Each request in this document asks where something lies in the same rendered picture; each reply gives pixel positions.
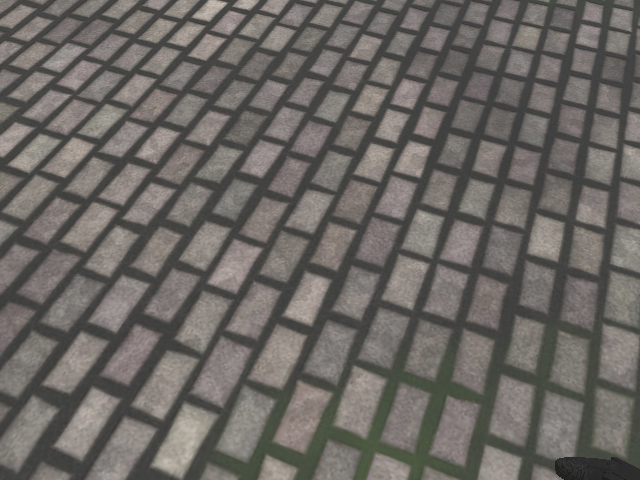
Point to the robot right hand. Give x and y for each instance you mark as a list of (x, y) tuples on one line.
[(581, 468)]

